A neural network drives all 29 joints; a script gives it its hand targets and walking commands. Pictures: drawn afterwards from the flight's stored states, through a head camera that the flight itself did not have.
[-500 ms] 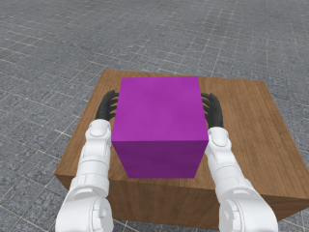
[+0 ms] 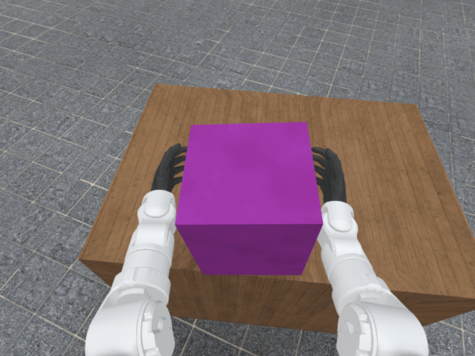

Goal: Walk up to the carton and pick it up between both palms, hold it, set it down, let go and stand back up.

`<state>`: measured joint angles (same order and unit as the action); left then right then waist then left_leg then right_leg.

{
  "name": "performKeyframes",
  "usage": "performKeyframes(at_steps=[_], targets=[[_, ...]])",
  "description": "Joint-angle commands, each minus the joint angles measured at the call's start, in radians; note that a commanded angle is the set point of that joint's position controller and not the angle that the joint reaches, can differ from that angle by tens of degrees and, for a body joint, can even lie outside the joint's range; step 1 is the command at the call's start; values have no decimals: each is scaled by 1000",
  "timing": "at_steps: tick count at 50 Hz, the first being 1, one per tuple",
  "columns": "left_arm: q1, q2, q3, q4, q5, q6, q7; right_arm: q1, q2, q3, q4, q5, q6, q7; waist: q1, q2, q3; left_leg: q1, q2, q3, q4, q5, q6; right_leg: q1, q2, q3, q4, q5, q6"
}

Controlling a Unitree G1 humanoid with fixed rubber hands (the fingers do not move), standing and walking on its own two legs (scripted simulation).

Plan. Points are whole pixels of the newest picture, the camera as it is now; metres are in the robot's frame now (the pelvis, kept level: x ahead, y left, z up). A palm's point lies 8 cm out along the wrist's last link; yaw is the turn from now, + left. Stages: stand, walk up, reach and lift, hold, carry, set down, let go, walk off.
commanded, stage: set down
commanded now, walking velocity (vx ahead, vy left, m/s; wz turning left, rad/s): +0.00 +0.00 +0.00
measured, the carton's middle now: (250, 205) +0.38 -0.02 -0.02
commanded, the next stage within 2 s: none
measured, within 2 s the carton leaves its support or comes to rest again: rests again in 0.56 s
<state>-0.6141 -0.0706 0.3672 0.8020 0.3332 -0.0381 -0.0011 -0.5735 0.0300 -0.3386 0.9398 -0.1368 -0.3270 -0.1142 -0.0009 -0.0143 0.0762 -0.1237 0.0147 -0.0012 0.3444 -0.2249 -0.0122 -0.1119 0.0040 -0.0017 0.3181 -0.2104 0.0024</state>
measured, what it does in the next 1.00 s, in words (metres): stands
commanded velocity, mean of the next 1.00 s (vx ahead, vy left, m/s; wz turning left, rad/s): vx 0.00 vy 0.00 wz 0.00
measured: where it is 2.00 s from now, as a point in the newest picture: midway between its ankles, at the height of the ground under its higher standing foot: outside the picture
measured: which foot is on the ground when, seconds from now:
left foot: down 0.00-1.00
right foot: down 0.00-1.00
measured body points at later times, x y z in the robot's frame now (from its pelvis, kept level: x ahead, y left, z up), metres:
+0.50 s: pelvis +0.01 +0.00 +0.00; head +0.09 +0.00 +0.44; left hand +0.41 +0.14 +0.00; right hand +0.39 -0.17 +0.00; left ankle -0.03 +0.12 -0.75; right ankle -0.03 -0.12 -0.75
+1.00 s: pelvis +0.00 +0.00 +0.00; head +0.09 +0.01 +0.44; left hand +0.41 +0.13 +0.00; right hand +0.38 -0.18 +0.00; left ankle -0.03 +0.12 -0.75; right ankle -0.03 -0.12 -0.75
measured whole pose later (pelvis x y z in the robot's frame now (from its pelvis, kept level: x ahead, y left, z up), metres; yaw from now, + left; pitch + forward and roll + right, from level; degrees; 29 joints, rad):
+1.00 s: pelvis +0.00 +0.00 +0.00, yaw +0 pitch +10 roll +0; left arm -0.68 -0.05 0.38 1.05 0.33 -0.32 0.06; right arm -0.59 0.02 -0.44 1.06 -0.23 -0.51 -0.12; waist 0.00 -0.01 0.01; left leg -0.32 0.02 0.00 0.34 -0.20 -0.01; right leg -0.31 0.01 0.00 0.32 -0.19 0.00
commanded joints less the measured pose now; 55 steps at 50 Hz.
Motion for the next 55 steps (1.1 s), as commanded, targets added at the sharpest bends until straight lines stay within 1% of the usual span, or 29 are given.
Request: performKeyframes(at_steps=[1,3,4,9,10,11,12,14,16,18,20,24,25,26,27,28,29,34,37,40,41,43,44,45,46,47,48,54,55], targets=[[-515,-522,-232,14,19,-146,-61,-530,517,198,-4,-182,-81,144,-15,8,-528,12,0,106,2,463,-44,94,24,-91,-2,495,14],[-515,-523,-240,22,15,-162,-55,-535,512,199,-1,-186,-93,145,-15,5,-552,17,1,108,5,462,-45,71,26,-92,2,486,14],[-498,-540,-250,17,10,-178,-50,-500,532,199,22,-193,-102,143,-18,25,-579,22,-1,109,16,505,-51,72,25,-85,9,520,10],[-502,-538,-260,40,-7,-228,-32,-530,524,211,15,-200,-147,138,-5,14,-669,14,13,99,45,604,-62,58,31,-91,27,591,8],[-502,-546,-269,20,-9,-246,-26,-502,534,198,40,-210,-156,137,-15,32,-688,31,12,98,57,640,-67,43,32,-81,27,600,2],[-500,-546,-270,47,-11,-252,-23,-525,518,216,27,-204,-167,137,-5,36,-702,33,15,99,67,660,-71,20,37,-88,29,587,1],[-511,-551,-283,35,-18,-265,-18,-513,531,210,50,-203,-173,136,-16,47,-724,55,22,94,73,683,-75,1,39,-88,26,585,-2],[-473,-543,-283,62,-13,-289,-13,-494,530,222,53,-210,-190,132,-2,40,-749,35,21,97,89,713,-74,-10,37,-83,29,623,-5],[-473,-553,-291,80,-25,-307,-9,-501,534,216,54,-215,-206,130,-14,52,-756,36,23,89,93,748,-80,-18,43,-82,38,655,-5],[-464,-555,-297,74,-24,-325,-7,-480,542,232,77,-209,-215,129,0,61,-773,40,24,92,103,781,-84,-23,44,-81,39,671,-3],[-446,-550,-293,108,-22,-337,-7,-477,537,231,81,-215,-222,127,-6,57,-766,31,23,86,109,781,-84,-28,45,-82,37,681,-4],[-477,-533,-271,162,-23,-348,-22,-488,538,208,121,-235,-225,117,-15,18,-708,-48,8,97,89,663,-66,5,31,-73,45,681,4],[-460,-514,-251,172,-12,-352,-24,-477,540,203,137,-232,-220,117,-3,10,-683,-71,8,105,77,631,-57,19,28,-64,42,669,5],[-483,-514,-254,189,-6,-351,-27,-483,534,200,131,-238,-219,120,-10,22,-660,-82,7,104,66,599,-58,24,23,-65,40,652,3],[-462,-504,-227,199,4,-353,-27,-492,531,203,128,-234,-218,119,6,11,-651,-96,3,107,60,589,-51,35,24,-61,41,645,3],[-492,-515,-240,191,-2,-357,-28,-492,539,187,145,-247,-219,119,-17,17,-657,-90,3,107,63,580,-55,24,23,-65,46,644,1],[-472,-506,-214,218,11,-358,-29,-485,538,188,151,-244,-216,117,4,14,-640,-100,4,110,61,573,-51,26,23,-57,47,634,6],[-489,-502,-206,231,25,-368,-24,-488,520,153,152,-263,-213,125,-9,24,-626,-84,7,103,51,525,-50,-19,26,-70,20,519,-8],[-481,-489,-171,250,50,-367,-22,-509,506,124,152,-291,-209,132,8,20,-622,-95,11,107,41,487,-46,-50,28,-79,19,459,-8],[-464,-482,-157,250,63,-367,-21,-490,513,117,165,-300,-199,139,17,18,-597,-106,9,114,37,473,-40,-30,25,-73,18,449,-13],[-467,-484,-154,258,65,-367,-22,-486,516,100,175,-301,-199,138,3,23,-590,-101,10,120,38,467,-41,-42,26,-73,21,447,-13],[-440,-487,-136,269,77,-366,-26,-486,519,111,156,-311,-205,137,20,12,-598,-126,3,119,40,460,-35,-26,21,-73,29,476,-10],[-469,-485,-142,259,65,-368,-25,-482,525,102,168,-313,-202,138,5,15,-599,-125,8,115,39,474,-41,-12,22,-75,36,485,-12],[-460,-484,-129,249,81,-377,-23,-480,542,112,170,-314,-204,141,26,13,-621,-132,5,123,42,467,-33,-8,20,-61,37,500,-5],[-473,-480,-131,250,76,-376,-22,-472,535,101,177,-317,-200,141,7,15,-613,-144,5,119,39,465,-36,-11,18,-68,36,496,-9],[-446,-475,-124,269,83,-378,-20,-484,528,101,163,-317,-204,140,21,10,-612,-136,5,121,39,452,-33,-17,21,-66,36,474,-3],[-444,-477,-123,266,84,-377,-23,-464,519,98,171,-322,-203,139,8,9,-601,-134,4,117,40,456,-33,-17,18,-66,35,496,-5],[-401,-474,-98,289,95,-387,-29,-441,542,110,170,-325,-211,143,27,-4,-584,-187,-1,120,30,433,-25,24,11,-54,53,543,2],[-406,-474,-105,279,91,-392,-31,-443,543,101,179,-327,-216,140,18,-9,-591,-186,-1,118,36,425,-22,18,8,-50,59,539,2]])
